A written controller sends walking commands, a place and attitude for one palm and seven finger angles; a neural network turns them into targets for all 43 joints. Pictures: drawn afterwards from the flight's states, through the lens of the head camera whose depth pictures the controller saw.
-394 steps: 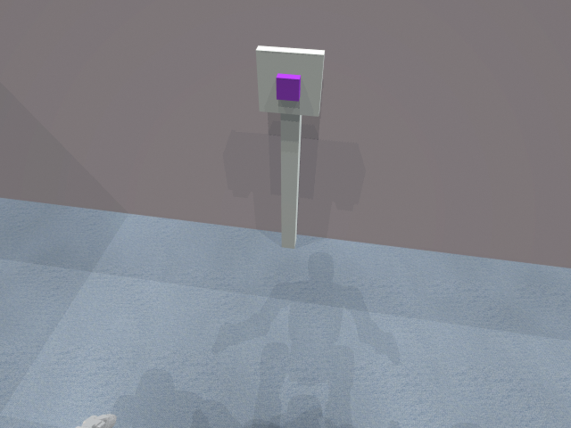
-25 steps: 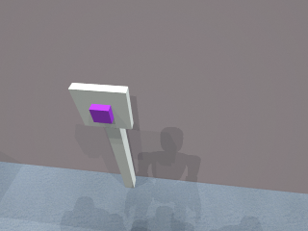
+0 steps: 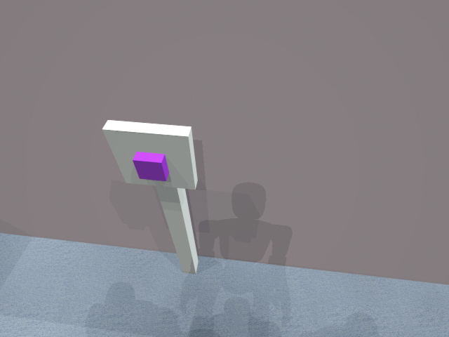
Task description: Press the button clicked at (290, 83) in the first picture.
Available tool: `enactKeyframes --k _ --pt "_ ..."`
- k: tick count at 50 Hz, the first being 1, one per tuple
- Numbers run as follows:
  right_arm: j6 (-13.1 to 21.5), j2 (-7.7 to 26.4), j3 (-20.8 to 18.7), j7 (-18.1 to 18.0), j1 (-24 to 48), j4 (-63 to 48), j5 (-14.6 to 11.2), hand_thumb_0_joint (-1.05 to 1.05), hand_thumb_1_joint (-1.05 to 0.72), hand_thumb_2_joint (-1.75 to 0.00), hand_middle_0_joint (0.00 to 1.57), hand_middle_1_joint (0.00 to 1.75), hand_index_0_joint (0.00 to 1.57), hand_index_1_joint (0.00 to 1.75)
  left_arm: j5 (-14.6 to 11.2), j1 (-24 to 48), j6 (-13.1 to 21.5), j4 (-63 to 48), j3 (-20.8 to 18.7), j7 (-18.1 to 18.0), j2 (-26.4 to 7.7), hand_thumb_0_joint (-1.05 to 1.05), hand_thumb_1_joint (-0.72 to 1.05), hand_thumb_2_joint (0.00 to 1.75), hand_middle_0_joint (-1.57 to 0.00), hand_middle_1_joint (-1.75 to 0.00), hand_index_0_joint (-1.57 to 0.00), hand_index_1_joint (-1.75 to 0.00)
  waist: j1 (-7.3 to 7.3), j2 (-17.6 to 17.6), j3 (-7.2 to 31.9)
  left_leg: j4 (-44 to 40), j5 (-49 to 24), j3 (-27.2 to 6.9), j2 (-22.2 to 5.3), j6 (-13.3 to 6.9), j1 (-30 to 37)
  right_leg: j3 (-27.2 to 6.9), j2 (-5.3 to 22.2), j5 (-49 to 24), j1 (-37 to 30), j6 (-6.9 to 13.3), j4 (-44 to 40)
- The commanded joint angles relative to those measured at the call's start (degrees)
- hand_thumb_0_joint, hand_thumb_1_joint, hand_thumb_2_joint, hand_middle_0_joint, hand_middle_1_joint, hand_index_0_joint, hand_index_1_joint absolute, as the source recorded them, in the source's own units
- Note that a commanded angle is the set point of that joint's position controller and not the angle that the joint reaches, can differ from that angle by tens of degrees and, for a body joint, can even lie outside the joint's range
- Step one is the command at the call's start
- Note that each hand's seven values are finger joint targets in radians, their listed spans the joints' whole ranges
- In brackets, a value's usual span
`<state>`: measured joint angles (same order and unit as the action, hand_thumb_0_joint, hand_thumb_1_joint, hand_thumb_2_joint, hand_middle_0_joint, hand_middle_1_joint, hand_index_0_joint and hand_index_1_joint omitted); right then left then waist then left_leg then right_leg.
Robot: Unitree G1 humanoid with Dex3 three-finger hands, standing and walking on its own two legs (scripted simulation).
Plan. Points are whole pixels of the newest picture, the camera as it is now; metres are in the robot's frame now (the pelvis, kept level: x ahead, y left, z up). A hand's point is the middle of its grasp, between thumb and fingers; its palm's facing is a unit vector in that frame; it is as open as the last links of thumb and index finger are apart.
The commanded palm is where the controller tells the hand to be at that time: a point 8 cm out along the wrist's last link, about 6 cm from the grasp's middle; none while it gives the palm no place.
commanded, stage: look again from close up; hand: left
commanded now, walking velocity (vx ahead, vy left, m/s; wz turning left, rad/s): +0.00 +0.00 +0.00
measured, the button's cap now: (152, 165) +0.46 +0.19 +0.02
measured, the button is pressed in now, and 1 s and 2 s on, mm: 0 0 0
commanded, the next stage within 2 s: raise the hand and make a fist in 0.26 s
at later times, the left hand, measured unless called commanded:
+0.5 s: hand out of the picture +0.10 +0.21 -0.10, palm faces +0.23 -0.94 -0.25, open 7.1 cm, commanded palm +0.10 +0.23 -0.06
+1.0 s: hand out of the picture +0.11 +0.19 -0.03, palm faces -0.02 -1.00 -0.06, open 4.0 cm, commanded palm +0.10 +0.24 -0.04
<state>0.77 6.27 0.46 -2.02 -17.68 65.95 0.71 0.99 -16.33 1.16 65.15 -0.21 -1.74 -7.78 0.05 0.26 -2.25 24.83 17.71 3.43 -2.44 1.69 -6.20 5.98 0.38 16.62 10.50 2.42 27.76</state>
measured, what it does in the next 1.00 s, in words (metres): lowers itself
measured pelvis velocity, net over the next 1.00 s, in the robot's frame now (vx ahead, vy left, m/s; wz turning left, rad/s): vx -0.08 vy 0.02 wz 0.04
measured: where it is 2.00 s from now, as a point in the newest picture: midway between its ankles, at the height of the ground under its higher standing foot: outside the picture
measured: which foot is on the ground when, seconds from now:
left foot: down 0.00-1.00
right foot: down 0.00-1.00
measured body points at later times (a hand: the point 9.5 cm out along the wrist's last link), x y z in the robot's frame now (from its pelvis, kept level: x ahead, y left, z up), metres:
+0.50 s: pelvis -0.01 +0.01 -0.01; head +0.00 -0.01 +0.44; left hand +0.08 +0.26 -0.08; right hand +0.04 -0.24 -0.15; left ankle -0.05 +0.13 -0.74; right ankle -0.02 -0.09 -0.74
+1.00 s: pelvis -0.08 +0.02 -0.10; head -0.02 +0.03 +0.35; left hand +0.11 +0.24 -0.02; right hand +0.16 -0.18 -0.15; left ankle -0.05 +0.14 -0.74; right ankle -0.02 -0.09 -0.74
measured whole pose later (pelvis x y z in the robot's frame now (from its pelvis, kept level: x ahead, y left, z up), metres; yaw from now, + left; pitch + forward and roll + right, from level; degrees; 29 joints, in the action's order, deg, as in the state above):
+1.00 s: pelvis -0.08 +0.02 -0.10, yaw +2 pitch +12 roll -2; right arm 12.8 12.7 1.4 -1.1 -8.7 27.0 -0.6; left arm -12.1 -24.9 30.6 -5.3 -3.9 15.0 -11.6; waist 2.6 0.2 5.6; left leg 69.9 31.1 -0.9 -2.4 0.1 -51.0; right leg 8.6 3.3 27.2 51.1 2.3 66.3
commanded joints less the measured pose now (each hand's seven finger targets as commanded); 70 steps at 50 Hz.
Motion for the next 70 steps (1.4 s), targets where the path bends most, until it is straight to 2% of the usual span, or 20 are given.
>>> enactKeyframes --k 1,17,18,19,20,21,22,23,26,27,29,31,35,40,46,49,56,61,66,70 --pt "0.8 4.4 -0.5 -0.4 -4.9 -0.4 0.0 0.0 -0.9 -0.9 0.2 0.3 0.2 0.3 -0.2 -3.8 0.5 -1.5 -0.8 -0.5 -5.2 0.0 0.9 0.9 -0.2 -0.3 -0.2 -0.3 0.35 -0.1 -2.1 -3.6 -12.9 -3.2 -4.0 -3.0 -4.1 -6.0 6.2 -15.4 -1.5 0.9 -4.5" --pt "0.7 4.1 -0.6 -0.6 -4.8 -0.3 0.0 0.0 -0.9 -0.9 0.2 0.3 0.2 0.3 -0.2 -4.6 0.5 -1.3 -0.9 -0.6 -4.8 0.0 0.9 0.9 -0.2 -0.3 -0.2 -0.3 0.31 0.1 -2.4 -3.2 -13.1 -3.1 -3.8 -2.9 -4.1 -5.9 6.5 -15.7 -1.4 0.8 -4.8" --pt "1.2 7.4 -1.6 0.0 4.2 -5.0 -0.8 0.0 -0.9 -0.9 0.2 0.3 0.2 0.3 0.1 -10.8 1.8 1.3 -1.4 -2.9 -7.4 0.0 0.9 0.9 -0.2 -0.3 -0.2 -0.3 3.71 -4.5 -2.0 12.7 -13.6 0.4 -3.4 -1.1 -9.4 -11.9 10.4 -51.7 -1.9 -3.0 -4.5" --pt "11.4 18.8 -1.5 -2.2 2.4 -25.1 -2.6 0.0 -0.9 -0.9 0.2 0.3 0.2 0.3 -12.4 33.2 14.6 -87.8 -0.6 -1.0 -16.3 0.0 0.9 0.9 -0.23 -0.33 -0.23 -0.33 -5.1 8.1 25.7 2.3 -19.0 -0.8 1.9 -4.1 3.8 -9.5 6.5 -40.5 -8.6 -0.5 0.9" --pt "15.7 12.4 -0.8 -4.0 6.6 -21.5 -1.8 0.0 -0.9 -0.9 0.2 0.3 0.2 0.3 -7.4 10.1 10.2 -70.3 -3.9 -3.6 -14.0 0.0 0.9 0.9 -0.25 -0.36 -0.25 -0.36 0.07 16.9 24.7 0.8 -29.8 0.1 1.3 -4.5 5.3 -7.5 2.5 -28.5 -8.0 0.7 2.6" --pt "16.6 13.3 -2.0 -4.1 6.8 -18.2 -2.6 0.0 -0.9 -0.9 0.2 0.3 0.2 0.3 -8.9 8.9 7.2 -65.2 -2.7 -6.5 -10.0 0.0 0.9 0.9 -0.28 -0.39 -0.28 -0.39 -1.06 15.4 18.4 2.1 -26.0 -1.3 0.0 -2.9 1.2 -4.3 2.2 -17.8 -2.0 -0.1 1.5" --pt "16.3 10.8 -2.1 -3.6 4.9 -18.0 -3.9 0.0 -0.9 -0.9 0.2 0.3 0.2 0.3 -8.5 -6.1 1.1 -53.7 2.9 -6.4 0.3 0.0 0.9 0.9 -0.31 -0.42 -0.31 -0.42 -1.62 6.5 10.8 1.7 -23.5 -2.9 -0.5 -3.2 -3.9 -3.0 1.9 -15.5 1.7 -0.7 0.8" --pt "17.2 12.7 -2.3 -3.6 5.9 -22.5 -4.6 0.0 -0.9 -0.9 0.2 0.3 0.2 0.3 -10.6 0.8 2.1 -64.7 6.3 -4.4 3.1 0.0 0.9 0.9 -0.34 -0.45 -0.34 -0.45 -2.17 -0.4 4.3 2.4 -20.7 -4.1 -0.6 -3.6 -6.5 -2.5 1.7 -16.3 4.3 -1.4 1.2" --pt "19.8 15.6 -3.7 -3.7 5.3 -27.4 -2.6 0.0 -0.9 -0.9 0.2 0.3 0.2 0.3 -9.8 -0.7 9.2 -63.3 3.1 -1.1 -0.5 0.0 0.9 0.9 -0.42 -0.54 -0.42 -0.54 -4.06 -11.6 3.7 9.0 -10.5 -3.8 2.1 -4.2 -12.2 -1.8 1.4 -6.4 14.5 -2.8 2.7" --pt "19.8 15.3 -4.0 -3.2 4.7 -28.9 -1.9 0.0 -0.9 -0.9 0.2 0.3 0.2 0.3 -9.4 -2.0 11.4 -59.9 2.7 0.5 0.8 0.0 0.9 0.9 -0.45 -0.57 -0.45 -0.57 -3.6 -15.7 3.0 11.1 -7.2 -3.9 2.9 -3.7 -16.4 -1.8 1.3 -1.3 18.0 -3.1 3.9" --pt "20.1 15.0 -5.0 -1.8 7.3 -32.6 -1.5 0.0 -0.9 -0.9 0.2 0.3 0.2 0.3 -11.2 -15.3 17.5 -52.8 -0.3 5.7 2.1 0.0 0.9 0.9 -0.5 -0.63 -0.5 -0.63 1.09 -20.6 3.0 14.7 -2.7 -4.0 3.3 -2.4 -25.8 -2.9 1.5 3.7 19.4 -2.8 7.9" --pt "19.3 15.0 -5.9 0.5 8.5 -36.1 -1.7 0.0 -0.9 -0.9 0.2 0.3 0.2 0.3 -13.4 -24.4 23.9 -51.8 -6.2 12.5 -1.7 0.0 0.9 0.9 -0.56 -0.69 -0.56 -0.69 4.81 -15.2 8.0 18.0 -4.5 -2.6 4.2 -1.1 -29.2 -4.5 2.0 -2.9 15.4 -1.7 13.0" --pt "16.6 14.6 -6.4 2.9 12.1 -42.4 -1.5 0.0 -0.9 -0.9 0.2 0.3 0.2 0.3 -13.4 -18.8 34.0 -59.3 -13.1 20.9 -9.2 0.0 0.9 0.9 -0.67 -0.81 -0.67 -0.81 5.34 0.1 15.8 26.1 -5.5 0.0 5.0 -1.0 -35.3 -6.3 2.8 -9.7 17.8 -0.3 22.5" --pt "13.6 13.4 -5.5 2.2 11.5 -48.6 -1.7 0.0 -0.9 -0.9 0.2 0.3 0.2 0.3 -13.5 -4.9 33.6 -78.1 -9.5 15.8 -8.0 0.0 0.9 0.9 -0.81 -0.96 -0.81 -0.96 2.24 7.1 17.8 29.3 2.1 -1.3 3.7 -2.4 -36.6 -7.3 1.3 5.0 26.9 -0.1 24.4" --pt "15.1 14.6 -2.9 0.0 7.6 -46.8 -1.2 0.0 -0.9 -0.9 0.2 0.3 0.2 0.3 -13.2 5.0 35.7 -89.4 0.7 16.8 -4.9 0.0 0.9 0.9 -0.97 -1.14 -0.97 -1.14 -5.27 4.6 19.4 34.1 7.0 -5.6 1.7 -3.7 -36.6 -6.1 -0.4 11.6 35.9 -0.7 25.7" --pt "15.7 15.3 -2.7 -0.9 6.7 -45.9 -2.2 0.0 -0.9 -0.9 0.2 0.3 0.2 0.3 -12.9 0.9 29.8 -81.8 -0.3 19.7 -7.4 0.0 0.9 0.9 -1.05 -1.23 -1.05 -1.23 -4.83 0.3 17.7 32.9 11.5 -6.6 1.7 -3.5 -40.5 -5.8 -0.3 16.5 34.7 -1.2 23.9" --pt "12.4 12.8 -2.3 -1.7 11.9 -50.0 -3.5 0.0 -0.9 -0.9 0.2 0.3 0.2 0.3 -15.6 -11.0 12.5 -81.2 -12.1 16.1 -11.8 0.0 0.9 0.9 -1.24 -1.44 -1.24 -1.44 3.46 -2.6 21.9 25.1 7.2 -5.7 3.1 -2.8 -38.4 -3.7 0.0 14.4 22.3 -1.3 21.6" --pt "13.3 12.1 -1.9 -1.4 8.8 -47.9 -2.3 0.0 -0.9 -0.9 0.2 0.3 0.2 0.3 -15.0 -7.2 19.7 -87.2 -11.6 9.5 -10.7 0.0 0.9 0.9 -1.3 -1.5 -1.3 -1.5 1.34 -0.3 16.8 24.8 5.0 -6.0 2.2 -2.6 -37.1 -2.1 -0.6 11.6 26.0 -0.7 22.5" --pt "15.5 14.6 -2.2 -0.9 6.2 -46.0 -2.0 0.0 -0.9 -0.9 0.2 0.3 0.2 0.3 -12.8 -4.5 25.7 -81.2 -4.6 14.2 -8.4 0.0 0.9 0.9 -1.3 -1.5 -1.3 -1.5 -3.04 0.5 12.8 26.6 9.9 -6.2 2.3 -2.9 -37.9 -2.6 -0.4 14.9 32.3 -0.9 22.4" --pt "16.3 15.8 -3.0 -1.6 5.0 -46.8 -3.1 0.0 -0.9 -0.9 0.2 0.3 0.2 0.3 -14.9 -6.1 23.0 -81.1 -10.3 18.7 -13.8 0.0 0.9 0.9 -1.3 -1.5 -1.3 -1.5 -1.24 0.6 19.6 25.8 6.5 -5.6 2.8 -3.0 -35.2 -3.8 0.0 12.2 26.3 -1.2 20.2"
